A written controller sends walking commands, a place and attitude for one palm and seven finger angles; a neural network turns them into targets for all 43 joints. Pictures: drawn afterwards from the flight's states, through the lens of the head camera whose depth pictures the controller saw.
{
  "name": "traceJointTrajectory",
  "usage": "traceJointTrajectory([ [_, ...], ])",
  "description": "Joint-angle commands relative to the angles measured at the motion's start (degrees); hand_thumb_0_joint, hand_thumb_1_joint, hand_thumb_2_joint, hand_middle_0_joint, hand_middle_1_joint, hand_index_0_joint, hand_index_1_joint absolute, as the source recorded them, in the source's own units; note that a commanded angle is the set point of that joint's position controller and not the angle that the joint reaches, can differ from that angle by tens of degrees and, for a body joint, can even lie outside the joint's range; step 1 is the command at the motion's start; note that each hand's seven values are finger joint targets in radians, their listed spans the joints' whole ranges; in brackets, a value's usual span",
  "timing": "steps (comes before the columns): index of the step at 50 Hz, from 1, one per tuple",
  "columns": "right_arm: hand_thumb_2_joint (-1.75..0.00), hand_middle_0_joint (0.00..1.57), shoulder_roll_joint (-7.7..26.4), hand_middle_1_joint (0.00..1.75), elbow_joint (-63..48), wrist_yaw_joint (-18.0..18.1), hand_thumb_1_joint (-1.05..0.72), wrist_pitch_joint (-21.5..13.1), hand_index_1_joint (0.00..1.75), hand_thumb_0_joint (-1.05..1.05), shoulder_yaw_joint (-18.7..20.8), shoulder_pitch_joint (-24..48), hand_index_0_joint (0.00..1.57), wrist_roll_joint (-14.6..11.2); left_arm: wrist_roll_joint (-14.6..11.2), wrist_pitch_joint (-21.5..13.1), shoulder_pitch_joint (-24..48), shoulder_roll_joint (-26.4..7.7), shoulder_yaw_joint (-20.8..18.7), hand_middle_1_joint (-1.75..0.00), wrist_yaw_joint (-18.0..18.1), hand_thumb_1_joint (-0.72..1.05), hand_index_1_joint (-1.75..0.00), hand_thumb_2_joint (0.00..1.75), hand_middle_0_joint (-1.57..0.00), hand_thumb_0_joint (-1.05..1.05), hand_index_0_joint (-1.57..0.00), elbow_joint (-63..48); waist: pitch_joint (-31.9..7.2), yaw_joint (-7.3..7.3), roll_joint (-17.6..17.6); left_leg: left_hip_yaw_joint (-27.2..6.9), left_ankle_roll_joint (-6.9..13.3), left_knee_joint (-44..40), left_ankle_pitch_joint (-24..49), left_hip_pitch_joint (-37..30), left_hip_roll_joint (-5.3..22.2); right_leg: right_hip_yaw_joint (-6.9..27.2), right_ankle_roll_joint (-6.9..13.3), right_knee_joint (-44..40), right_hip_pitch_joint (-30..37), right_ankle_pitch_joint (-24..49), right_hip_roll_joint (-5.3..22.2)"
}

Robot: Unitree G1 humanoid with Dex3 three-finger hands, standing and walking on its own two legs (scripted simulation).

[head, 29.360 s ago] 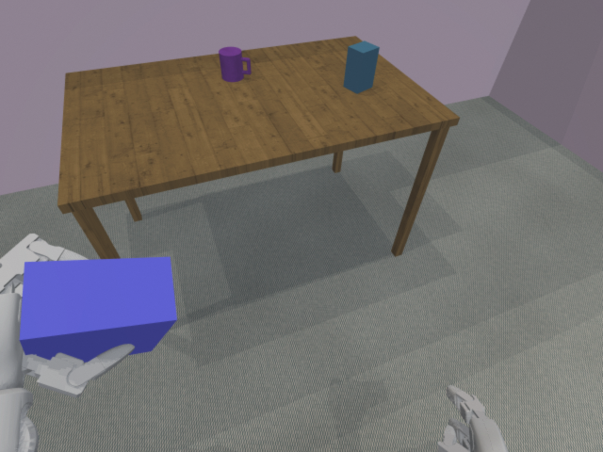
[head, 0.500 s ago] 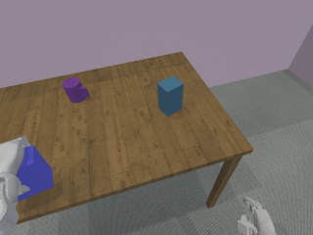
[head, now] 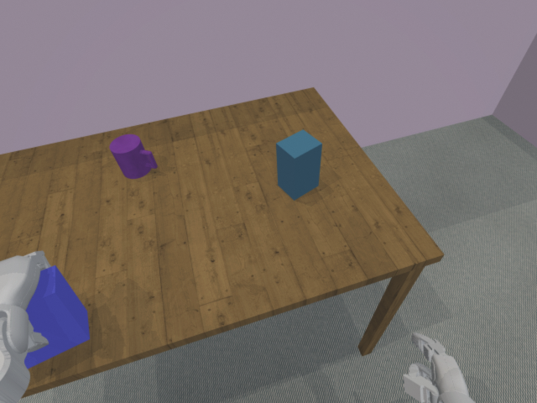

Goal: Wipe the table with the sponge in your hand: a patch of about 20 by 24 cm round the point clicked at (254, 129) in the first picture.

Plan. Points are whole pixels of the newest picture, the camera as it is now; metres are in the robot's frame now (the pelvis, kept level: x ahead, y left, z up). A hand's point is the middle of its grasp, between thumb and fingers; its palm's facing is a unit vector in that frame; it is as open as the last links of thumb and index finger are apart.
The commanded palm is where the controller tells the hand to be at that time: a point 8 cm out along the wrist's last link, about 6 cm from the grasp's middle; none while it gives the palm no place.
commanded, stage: move the sponge above the wiping area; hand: left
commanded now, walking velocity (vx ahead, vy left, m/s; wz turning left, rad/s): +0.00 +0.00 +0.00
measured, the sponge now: (30, 331) +0.19 +0.40 -0.01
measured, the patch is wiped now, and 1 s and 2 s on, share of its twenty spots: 0.00 0.00 0.00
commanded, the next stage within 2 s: none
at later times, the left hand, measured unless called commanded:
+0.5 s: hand (58, 319) +0.20 +0.35 +0.02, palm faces -0.19 -0.13 -0.97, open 10.4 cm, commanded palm +0.19 +0.34 +0.10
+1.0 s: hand (84, 321) +0.21 +0.31 +0.01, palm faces -0.24 -0.12 -0.96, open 10.3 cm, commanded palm +0.21 +0.34 +0.10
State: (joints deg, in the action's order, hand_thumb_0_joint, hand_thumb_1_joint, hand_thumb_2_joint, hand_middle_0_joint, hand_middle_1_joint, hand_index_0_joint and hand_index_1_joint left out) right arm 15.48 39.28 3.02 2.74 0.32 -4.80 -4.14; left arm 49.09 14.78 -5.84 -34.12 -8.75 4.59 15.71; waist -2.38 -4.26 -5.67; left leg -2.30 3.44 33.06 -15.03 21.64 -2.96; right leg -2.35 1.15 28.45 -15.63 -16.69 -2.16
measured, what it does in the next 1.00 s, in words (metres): stands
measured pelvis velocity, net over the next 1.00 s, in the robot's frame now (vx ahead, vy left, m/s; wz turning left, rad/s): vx -0.01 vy -0.02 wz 0.01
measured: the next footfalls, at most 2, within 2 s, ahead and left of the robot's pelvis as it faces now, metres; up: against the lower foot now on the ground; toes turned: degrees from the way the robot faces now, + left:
none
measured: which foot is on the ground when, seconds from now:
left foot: down 0.00-1.00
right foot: down 0.00-1.00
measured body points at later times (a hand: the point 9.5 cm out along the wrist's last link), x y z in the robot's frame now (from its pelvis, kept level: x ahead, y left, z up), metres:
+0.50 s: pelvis -0.02 +0.01 +0.00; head -0.01 -0.01 +0.45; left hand +0.21 +0.35 +0.07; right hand +0.21 -0.19 -0.09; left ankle +0.02 +0.08 -0.73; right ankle -0.02 -0.11 -0.73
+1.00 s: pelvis -0.01 -0.02 +0.00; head +0.01 -0.04 +0.45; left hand +0.22 +0.31 +0.06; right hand +0.20 -0.26 -0.10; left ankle +0.02 +0.08 -0.73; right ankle -0.02 -0.11 -0.73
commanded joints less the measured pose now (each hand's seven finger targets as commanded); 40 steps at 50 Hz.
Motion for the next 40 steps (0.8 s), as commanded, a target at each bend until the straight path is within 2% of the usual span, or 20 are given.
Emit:
traceJointTrajectory([
  [1,-0.9,0.2,6.13,0.3,-10.4,1.22,-0.9,-4.35,0.3,0.0,1.66,7.52,0.2,1.15,1.2,-9.14,8.25,-11.15,-0.27,-1.6,-2.53,0.1,-1.6,1.3,-1.2,0.0,-1.2,-20.97,-12.53,0.65,2.94,-5.82,0.4,-2.61,15.39,-12.63,2.54,1.71,1.69,-3.91,-0.54,12.76,1.2],
  [5,-0.9,0.2,5.62,0.3,-9.17,2.48,-0.9,-6.26,0.3,0.0,2.12,5.28,0.2,3.75,5.87,-18.44,10.89,-18.24,-10.12,-1.6,5.86,0.1,-1.6,1.3,-1.2,0.0,-1.2,-30.51,-13.5,-1.44,-4.43,-9.98,-1.8,-2.69,17.99,-16.66,5.45,2.2,2.19,-1.74,-6.11,8.29,0.87],
  [6,-0.9,0.2,5.73,0.3,-8.97,2.37,-0.9,-6.1,0.3,0.0,2.33,4.83,0.2,4.27,7.39,-18.97,9.56,-19.05,-12.33,-1.6,8.64,0.1,-1.6,1.3,-1.2,0.0,-1.2,-31.08,-15.16,-2.33,-6.92,-10.7,-3.02,-2.59,20.13,-16.93,5.92,2.0,2.43,-0.53,-6.6,7.99,0.93],
  [7,-0.9,0.2,6.25,0.3,-8.45,2.18,-0.9,-5.73,0.3,0.0,2.46,5.64,0.2,4.27,9.0,-17.87,8.83,-24.15,-18.05,-1.6,11.29,0.1,-1.6,1.3,-1.2,0.0,-1.2,-30.9,-14.67,-3.76,-10.76,-11.43,-4.22,-3.04,19.48,-15.74,6.06,3.46,3.29,0.71,-6.36,7.46,0.14],
  [8,-0.9,0.2,5.23,0.3,-8.68,1.73,-0.9,-5.23,0.3,0.0,2.33,5.91,0.2,4.03,9.51,-16.31,10.41,-19.44,-15.26,-1.6,13.35,0.1,-1.6,1.3,-1.2,0.0,-1.2,-30.51,-15.51,-3.13,-11.9,-10.92,-5.15,-2.42,20.58,-14.75,5.99,1.71,3.13,1.99,-7.04,7.12,0.74],
  [11,-0.9,0.2,6.01,0.3,-7.13,0.7,-0.9,-3.4,0.3,0.0,3.57,7.56,0.2,2.81,6.74,-8.34,12.83,-15.82,-13.46,-1.6,16.59,0.1,-1.6,1.3,-1.2,0.0,-1.2,-21.9,-15.82,-3.31,-6.95,-7.48,-5.75,-1.69,18.53,-13.12,5.02,2.59,3.68,0.55,-6.12,7.08,0.39],
  [12,-0.9,0.2,6.27,0.3,-7.0,0.49,-0.9,-2.89,0.3,0.0,3.26,9.56,0.2,2.29,4.65,-4.98,12.38,-15.42,-13.38,-1.6,16.36,0.1,-1.6,1.3,-1.2,0.0,-1.2,-19.62,-15.59,-3.68,-6.03,-7.51,-5.85,-2.7,15.43,-12.2,4.48,2.93,3.76,0.23,-4.72,6.7,0.19],
  [13,-0.9,0.2,5.53,0.3,-6.89,0.48,-0.9,-2.56,0.3,0.0,3.1,9.36,0.2,1.38,2.81,-2.08,13.26,-10.94,-8.61,-1.6,15.17,0.1,-1.6,1.3,-1.2,0.0,-1.2,-16.33,-14.93,-2.56,-2.71,-6.01,-5.27,-3.19,12.15,-10.8,4.35,1.02,2.83,-0.33,-4.4,5.89,0.62],
  [15,-0.9,0.2,6.25,0.3,-6.97,0.98,-0.9,-1.91,0.3,0.0,2.32,10.07,0.2,0.35,0.76,2.54,12.62,-9.13,-3.68,-1.6,10.74,0.1,-1.6,1.3,-1.2,0.0,-1.2,-9.84,-12.72,-1.57,2.25,-5.13,-4.76,-5.25,7.42,-8.18,3.28,0.21,2.16,-2.17,-2.8,4.13,0.58],
  [18,-0.9,0.2,5.9,0.3,-9.84,1.52,-0.9,-2.07,0.3,0.0,0.79,11.61,0.2,-0.99,0.69,4.78,12.58,-1.42,8.77,-1.6,1.94,0.1,-1.6,1.3,-1.2,0.0,-1.2,-11.02,-10.0,0.48,1.51,-6.65,-3.55,-6.86,3.59,-8.99,2.97,-0.32,2.19,-2.72,-2.33,3.46,0.64],
  [22,-0.9,0.2,5.17,0.3,-10.79,1.61,-0.9,-4.46,0.3,0.0,0.07,10.52,0.2,0.08,2.43,-2.12,15.44,-3.88,8.4,-1.6,-2.53,0.1,-1.6,1.3,-1.2,0.0,-1.2,-17.16,-10.04,1.01,0.6,-9.93,-1.62,-6.27,1.2,-10.9,3.45,1.05,2.26,-2.4,-3.26,3.9,0.23],
  [24,-0.9,0.2,5.57,0.3,-9.78,1.87,-0.9,-4.98,0.3,0.0,0.63,8.35,0.2,1.39,5.23,-7.59,18.64,-11.13,1.71,-1.6,-1.4,0.1,-1.6,1.3,-1.2,0.0,-1.2,-20.9,-11.59,-0.06,0.31,-11.02,-1.79,-6.3,1.46,-11.55,3.85,1.34,2.29,-1.44,-3.28,3.95,0.0],
  [26,-0.9,0.2,5.34,0.3,-9.66,2.25,-0.9,-5.18,0.3,0.0,0.88,7.79,0.2,2.66,8.15,-12.48,20.1,-16.26,-4.64,-1.6,2.19,0.1,-1.6,1.3,-1.2,0.0,-1.2,-25.69,-12.44,-2.01,-3.26,-12.23,-2.77,-6.84,3.49,-12.1,4.55,2.12,2.55,-0.11,-3.22,4.81,-0.21],
  [27,-0.9,0.2,6.03,0.3,-9.29,2.52,-0.9,-5.39,0.3,0.0,1.0,7.88,0.2,3.18,9.86,-13.87,20.35,-23.07,-11.57,-1.6,4.97,0.1,-1.6,1.3,-1.2,0.0,-1.2,-28.27,-13.22,-3.69,-8.29,-12.81,-3.49,-7.6,3.02,-11.2,4.94,3.68,3.11,1.27,-1.46,5.64,-1.1],
  [29,-0.9,0.2,4.71,0.3,-9.22,2.53,-0.9,-5.28,0.3,0.0,1.29,7.61,0.2,3.63,10.82,-14.02,14.6,-21.72,-15.02,-1.6,10.42,0.1,-1.6,1.3,-1.2,0.0,-1.2,-27.56,-14.53,-5.15,-11.05,-10.36,-4.79,-6.21,10.59,-11.43,4.43,3.6,4.04,1.23,-1.23,6.05,-0.78],
  [30,-0.9,0.2,4.44,0.3,-9.1,2.06,-0.9,-4.71,0.3,0.0,1.41,8.05,0.2,3.49,9.89,-12.6,13.78,-18.57,-13.42,-1.6,12.46,0.1,-1.6,1.3,-1.2,0.0,-1.2,-26.36,-13.72,-5.04,-10.28,-8.91,-5.38,-5.12,13.38,-11.01,3.84,3.67,4.46,0.14,-1.54,6.26,-0.5],
  [32,-0.9,0.2,5.53,0.3,-7.79,1.24,-0.9,-3.52,0.3,0.0,2.17,9.42,0.2,3.09,7.7,-7.59,13.55,-18.93,-14.99,-1.6,15.16,0.1,-1.6,1.3,-1.2,0.0,-1.2,-21.89,-14.07,-5.12,-7.88,-7.0,-5.13,-4.14,13.7,-11.7,2.89,6.15,5.11,-2.07,-0.56,6.82,-0.47],
  [33,-0.9,0.2,5.1,0.3,-7.46,0.94,-0.9,-2.99,0.3,0.0,2.23,9.87,0.2,2.26,5.69,-4.49,13.39,-14.02,-11.1,-1.6,15.37,0.1,-1.6,1.3,-1.2,0.0,-1.2,-18.15,-13.16,-4.29,-3.85,-4.9,-4.52,-3.84,12.88,-10.56,2.74,4.65,4.41,-2.59,-0.4,7.02,0.07],
  [36,-0.9,0.2,6.63,0.3,-6.19,1.16,-0.9,-2.0,0.3,0.0,1.89,10.8,0.2,0.23,0.76,3.52,10.76,-10.51,-5.57,-1.6,11.14,0.1,-1.6,1.3,-1.2,0.0,-1.2,-6.83,-9.76,-2.65,5.18,-2.5,-2.77,-5.4,7.76,-7.46,1.87,3.36,2.61,-5.45,1.23,6.01,0.79],
  [40,-0.9,0.2,7.14,0.3,-8.76,2.15,-0.9,-1.93,0.3,0.0,0.56,11.04,0.2,-1.31,0.2,5.16,11.38,-7.14,5.35,-1.6,-1.01,0.1,-1.6,1.3,-1.2,0.0,-1.2,-5.36,-6.7,1.0,5.63,-2.3,-0.05,-5.57,4.4,-6.19,0.31,2.8,1.57,-6.52,2.68,6.63,1.35],
])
